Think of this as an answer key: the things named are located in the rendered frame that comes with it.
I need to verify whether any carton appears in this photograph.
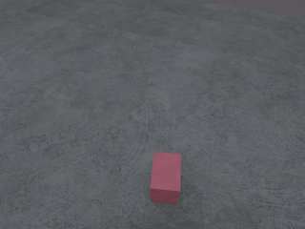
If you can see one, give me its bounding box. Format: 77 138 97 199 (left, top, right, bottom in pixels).
150 152 181 204

